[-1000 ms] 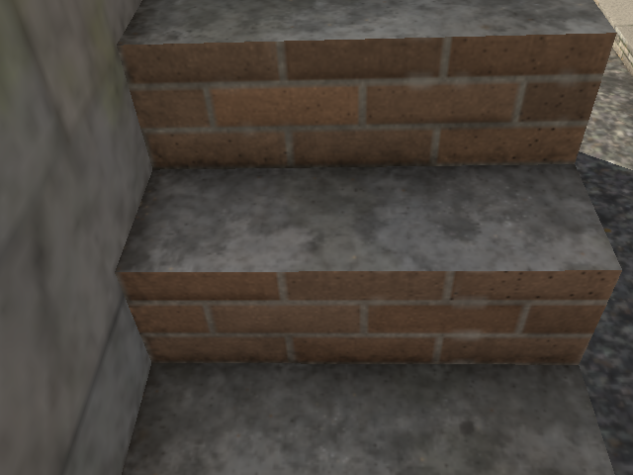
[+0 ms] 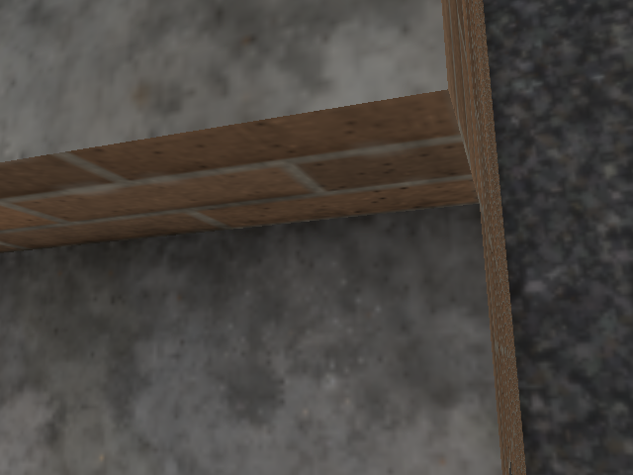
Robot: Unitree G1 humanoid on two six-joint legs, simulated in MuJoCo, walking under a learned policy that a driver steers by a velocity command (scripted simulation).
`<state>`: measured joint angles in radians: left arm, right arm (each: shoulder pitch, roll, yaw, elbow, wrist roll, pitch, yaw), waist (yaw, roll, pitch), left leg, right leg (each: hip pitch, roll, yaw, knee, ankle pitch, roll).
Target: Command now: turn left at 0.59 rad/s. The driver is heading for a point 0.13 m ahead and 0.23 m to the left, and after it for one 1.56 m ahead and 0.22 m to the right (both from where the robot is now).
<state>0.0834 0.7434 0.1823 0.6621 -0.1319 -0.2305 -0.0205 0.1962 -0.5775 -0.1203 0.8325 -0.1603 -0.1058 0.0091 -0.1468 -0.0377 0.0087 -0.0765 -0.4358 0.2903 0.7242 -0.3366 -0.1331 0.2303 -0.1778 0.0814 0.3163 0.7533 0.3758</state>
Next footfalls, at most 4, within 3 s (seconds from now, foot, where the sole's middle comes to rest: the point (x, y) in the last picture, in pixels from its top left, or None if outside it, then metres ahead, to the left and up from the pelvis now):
none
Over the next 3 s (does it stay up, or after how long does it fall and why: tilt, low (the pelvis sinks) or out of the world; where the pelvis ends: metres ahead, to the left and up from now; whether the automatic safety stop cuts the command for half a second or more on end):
falls after 0.08 s (tilt)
